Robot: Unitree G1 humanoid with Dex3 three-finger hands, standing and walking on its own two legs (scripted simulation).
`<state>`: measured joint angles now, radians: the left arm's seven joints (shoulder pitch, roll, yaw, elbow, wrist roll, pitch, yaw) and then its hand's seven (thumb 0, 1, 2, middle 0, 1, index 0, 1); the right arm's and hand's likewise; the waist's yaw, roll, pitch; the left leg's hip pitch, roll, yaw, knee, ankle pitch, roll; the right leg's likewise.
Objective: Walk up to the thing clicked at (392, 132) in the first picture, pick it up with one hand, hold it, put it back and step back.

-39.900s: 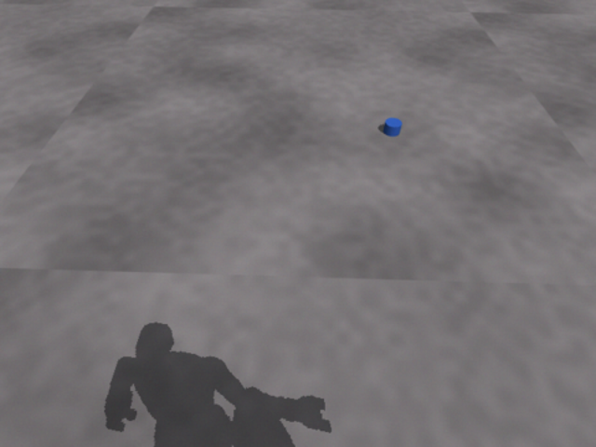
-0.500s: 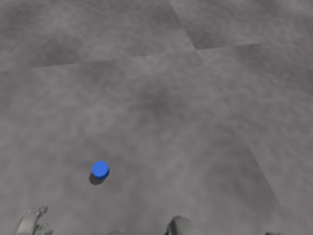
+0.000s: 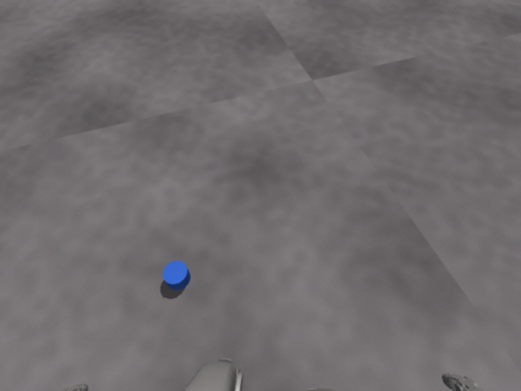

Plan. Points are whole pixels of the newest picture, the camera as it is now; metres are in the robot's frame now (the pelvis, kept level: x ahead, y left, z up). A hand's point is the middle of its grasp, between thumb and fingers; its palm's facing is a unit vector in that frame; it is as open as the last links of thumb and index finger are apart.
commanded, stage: step back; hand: left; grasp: from above
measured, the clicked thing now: (176, 275) +0.58 +0.34 -0.73
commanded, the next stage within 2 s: none
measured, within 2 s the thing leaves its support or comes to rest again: neither
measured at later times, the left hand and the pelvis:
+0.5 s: hand out of the picture -0.06 +0.27 -0.15, palm faces +0.05 -0.93 -0.38, open 7.4 cm; pelvis -0.15 -0.01 +0.01, yaw +3 degrees
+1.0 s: hand out of the picture -0.23 +0.24 -0.15, palm faces +0.09 -0.91 -0.42, open 7.4 cm; pelvis -0.33 -0.04 -0.01, yaw +6 degrees
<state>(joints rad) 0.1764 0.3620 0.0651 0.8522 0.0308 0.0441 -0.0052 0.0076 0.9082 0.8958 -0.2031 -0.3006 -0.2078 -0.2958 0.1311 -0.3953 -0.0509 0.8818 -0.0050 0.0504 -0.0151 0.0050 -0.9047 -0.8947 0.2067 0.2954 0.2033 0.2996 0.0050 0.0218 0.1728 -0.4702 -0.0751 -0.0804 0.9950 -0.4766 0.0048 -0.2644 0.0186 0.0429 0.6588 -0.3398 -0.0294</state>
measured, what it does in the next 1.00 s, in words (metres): walks backwards: left foot, then right foot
